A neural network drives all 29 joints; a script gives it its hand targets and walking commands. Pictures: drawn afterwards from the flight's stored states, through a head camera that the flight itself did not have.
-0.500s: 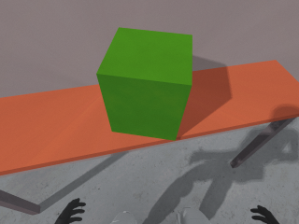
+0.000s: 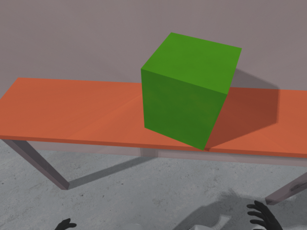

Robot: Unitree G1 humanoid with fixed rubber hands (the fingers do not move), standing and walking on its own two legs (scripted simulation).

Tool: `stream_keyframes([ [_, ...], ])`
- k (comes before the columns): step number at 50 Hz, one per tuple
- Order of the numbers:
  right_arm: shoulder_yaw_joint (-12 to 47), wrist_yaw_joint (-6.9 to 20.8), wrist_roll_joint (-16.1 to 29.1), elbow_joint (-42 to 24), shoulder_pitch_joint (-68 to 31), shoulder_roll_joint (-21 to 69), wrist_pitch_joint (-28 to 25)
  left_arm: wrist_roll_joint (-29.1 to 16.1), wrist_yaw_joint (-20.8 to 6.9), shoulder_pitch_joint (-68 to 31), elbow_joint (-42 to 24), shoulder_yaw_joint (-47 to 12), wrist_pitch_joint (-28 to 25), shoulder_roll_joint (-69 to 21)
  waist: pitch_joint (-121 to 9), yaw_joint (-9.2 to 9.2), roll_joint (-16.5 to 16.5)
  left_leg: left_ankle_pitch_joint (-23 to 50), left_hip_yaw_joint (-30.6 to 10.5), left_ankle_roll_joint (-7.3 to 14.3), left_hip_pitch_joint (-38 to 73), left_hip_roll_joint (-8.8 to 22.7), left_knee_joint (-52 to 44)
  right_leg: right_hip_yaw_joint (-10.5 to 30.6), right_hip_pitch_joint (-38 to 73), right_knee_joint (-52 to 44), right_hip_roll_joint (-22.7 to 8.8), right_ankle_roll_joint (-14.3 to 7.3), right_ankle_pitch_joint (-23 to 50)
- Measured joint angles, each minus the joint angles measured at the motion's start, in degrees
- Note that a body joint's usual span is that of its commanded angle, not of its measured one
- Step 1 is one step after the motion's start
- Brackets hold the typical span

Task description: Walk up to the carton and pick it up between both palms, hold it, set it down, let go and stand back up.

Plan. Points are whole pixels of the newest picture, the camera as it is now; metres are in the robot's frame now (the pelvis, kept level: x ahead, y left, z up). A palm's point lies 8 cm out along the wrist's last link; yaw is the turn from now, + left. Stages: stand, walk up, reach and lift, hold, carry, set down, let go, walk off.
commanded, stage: walk up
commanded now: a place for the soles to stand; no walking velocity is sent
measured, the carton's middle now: (187, 92) +0.49 -0.06 +0.07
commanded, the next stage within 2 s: none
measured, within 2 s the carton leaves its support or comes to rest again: neither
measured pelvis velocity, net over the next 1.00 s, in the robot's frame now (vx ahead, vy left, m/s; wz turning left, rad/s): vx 0.11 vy -0.06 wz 0.07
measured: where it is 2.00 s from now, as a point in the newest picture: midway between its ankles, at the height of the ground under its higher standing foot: outside the picture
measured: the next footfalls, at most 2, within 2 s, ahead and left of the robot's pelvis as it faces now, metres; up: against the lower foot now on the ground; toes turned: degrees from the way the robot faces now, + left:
left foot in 0.86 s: +0.15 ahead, +0.06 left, +0.00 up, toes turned -3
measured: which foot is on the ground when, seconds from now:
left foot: down 0.00-0.64, up 0.66-0.84, down 0.86-1.00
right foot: down 0.00-1.00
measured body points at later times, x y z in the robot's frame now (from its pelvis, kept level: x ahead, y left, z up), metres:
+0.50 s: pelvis +0.02 -0.01 +0.01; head +0.03 +0.01 +0.46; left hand +0.09 +0.28 -0.10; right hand +0.15 -0.28 -0.08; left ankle +0.04 +0.12 -0.72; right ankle +0.03 -0.13 -0.70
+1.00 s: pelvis +0.11 -0.06 +0.01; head +0.12 -0.06 +0.46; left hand +0.15 +0.21 -0.10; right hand +0.30 -0.29 -0.08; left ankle +0.12 +0.06 -0.72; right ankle +0.10 -0.18 -0.72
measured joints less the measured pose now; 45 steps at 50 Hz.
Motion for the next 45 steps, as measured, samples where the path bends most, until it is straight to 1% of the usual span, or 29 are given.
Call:
stream_keyframes([
  [3,0.12,0.41,0.75,0.72,-0.76,-0.40,0.74,0.60,-0.08,1.16,0.13,-0.37,-1.44,-1.06,-0.93,0.17,1.03,0.16,-1.05,-0.57,-0.19,0.42,0.20,-0.40,2.35,-5.86,1.33,0.12,10.59],
  [4,0.18,0.67,0.96,0.83,-0.87,-0.40,0.84,0.68,-0.14,1.45,0.28,-0.57,-1.67,-1.36,-1.34,0.14,1.33,0.28,-1.45,-0.68,-0.17,0.48,0.00,-0.73,2.67,-6.45,1.44,0.34,11.34],
  [5,0.24,0.91,1.06,0.87,-0.83,-0.35,0.80,0.69,-0.20,1.63,0.44,-0.74,-1.76,-1.60,-1.73,0.09,1.48,0.53,-1.78,-0.70,-0.05,0.41,-0.45,-0.97,2.99,-6.97,1.40,0.74,11.02],
  [10,0.39,1.61,0.83,0.87,0.29,-0.22,-0.32,0.41,-0.58,1.47,0.81,-1.11,-1.70,-2.35,-2.81,-0.31,1.76,2.38,-2.65,-0.52,0.57,-0.14,-3.42,-1.71,3.98,-9.68,1.04,0.59,11.33],
  [19,0.63,1.36,0.97,1.13,1.95,-0.23,-0.51,0.55,-0.65,-0.26,0.41,-1.06,-2.24,-1.45,-2.94,-0.61,1.96,2.80,-4.59,-0.54,-0.01,-0.92,-4.32,-3.08,4.52,-11.34,0.71,0.84,11.69],
  [20,0.45,1.32,0.41,0.94,2.15,-0.07,-0.74,1.20,-0.83,-0.23,0.37,-0.88,-2.17,-1.32,-2.87,-0.62,1.91,1.94,-4.64,-0.24,0.06,-0.95,-3.92,-3.08,4.43,-10.39,0.73,0.45,9.67],
  [22,0.11,0.94,-0.75,0.26,3.53,0.32,-1.41,2.24,-1.40,0.57,-0.11,-0.13,-1.73,-0.77,-3.30,-0.69,1.38,-0.13,-4.85,0.59,0.21,-1.12,-3.00,-1.73,3.66,-7.15,1.49,-0.84,2.68],
  [24,-0.27,0.18,-1.69,0.05,4.90,0.35,-1.74,2.61,-1.92,1.53,-0.85,0.60,-1.19,-0.28,-3.31,-1.07,1.08,0.56,-5.24,0.79,0.41,-0.71,-2.64,-0.09,1.59,-1.49,2.81,-1.30,-0.29],
  [26,-0.68,-0.56,-2.24,0.59,6.08,0.35,-1.81,2.92,-2.18,2.17,-1.33,1.13,-0.81,0.17,-2.91,-1.74,0.39,-0.22,-5.51,0.50,1.01,-0.27,-2.80,1.41,-0.83,3.26,3.20,-1.08,-1.31],
  [28,-1.02,-0.93,-2.45,1.50,7.12,0.07,-1.73,2.87,-2.34,2.48,-1.70,1.55,-0.95,0.30,-2.42,-2.34,-0.16,-0.76,-5.72,-0.11,1.92,0.43,-3.55,2.72,-2.24,3.51,2.85,-0.79,0.08],
  [30,-1.47,-0.82,-2.20,2.29,7.97,-0.65,-1.28,2.57,-2.44,2.71,-2.05,1.80,-1.68,0.01,-2.00,-2.81,0.17,-1.81,-6.30,-0.99,2.40,1.53,-2.91,3.00,-1.35,-1.38,2.72,-0.78,3.42],
  [31,-1.61,-0.61,-1.94,2.54,8.39,-1.09,-0.92,2.57,-2.35,3.02,-2.44,1.90,-2.23,-0.12,-1.93,-2.79,0.49,-3.03,-6.67,-1.43,2.16,2.12,-1.41,2.97,0.06,-5.25,3.04,-1.01,5.77],
  [32,-1.73,-0.41,-1.63,2.65,8.79,-1.46,-0.62,2.83,-2.11,3.32,-2.89,1.94,-2.85,-0.18,-1.84,-2.50,0.81,-4.85,-6.99,-1.28,1.46,2.57,1.11,2.83,0.92,-7.49,3.47,-1.18,9.43],
  [33,-1.82,-0.36,-1.23,3.00,8.86,-1.66,-0.33,3.07,-1.73,3.24,-2.77,1.74,-3.20,-0.48,-1.61,-2.10,1.29,-7.70,-6.89,-1.33,0.38,2.78,4.60,2.40,0.54,-5.96,3.94,-0.84,10.66],
  [35,-1.57,-0.61,-0.89,3.34,8.50,-1.88,0.30,3.08,-0.77,2.65,-1.66,0.96,-3.12,-1.62,-0.94,-1.47,1.87,-12.15,-4.79,-1.60,-2.39,2.10,12.76,1.59,1.18,-3.89,3.81,-0.50,8.67],
  [36,-1.41,-0.60,-0.72,3.19,8.03,-1.96,0.49,2.99,-0.28,2.51,-1.04,0.50,-2.99,-2.37,-0.61,-1.11,2.14,-12.67,-3.02,-1.78,-3.63,1.93,15.68,1.39,1.98,-4.10,3.57,-0.51,7.87],
  [37,-1.25,-0.53,-0.61,2.89,7.43,-1.96,0.55,2.86,0.14,2.53,-0.41,-0.03,-2.84,-3.08,-0.38,-0.73,2.40,-12.51,-1.12,-1.93,-4.45,2.04,16.69,1.34,2.82,-4.79,3.34,-0.53,7.53],
  [39,-0.92,-0.17,-0.53,2.05,5.96,-1.47,0.20,2.49,0.55,2.88,0.67,-0.95,-2.54,-4.00,-0.02,-0.11,2.64,-10.95,2.33,-2.12,-4.15,2.61,12.68,1.48,4.39,-6.52,2.88,-0.20,7.84],
  [41,-0.32,0.25,-0.56,1.16,4.17,-0.59,-0.35,1.68,0.51,3.62,1.24,-1.51,-2.35,-4.15,0.11,0.34,2.42,-5.33,4.73,-1.84,-1.90,2.88,4.24,2.05,5.13,-7.01,2.69,-0.12,7.66],
  [43,0.31,0.47,-0.91,0.13,2.49,-0.33,-0.90,0.56,0.24,4.40,1.42,-1.99,-2.18,-4.09,-0.31,0.25,3.11,3.08,4.82,-0.37,0.67,3.15,-3.42,2.16,4.92,-5.94,3.18,0.07,6.60],
  [45,1.08,0.44,-0.62,0.46,0.57,0.24,-0.98,-0.19,0.07,4.18,1.70,-2.09,-1.95,-3.79,-0.52,0.35,2.77,1.97,5.06,-0.06,0.91,3.10,-2.69,2.52,5.37,-5.79,3.12,0.13,6.28],
])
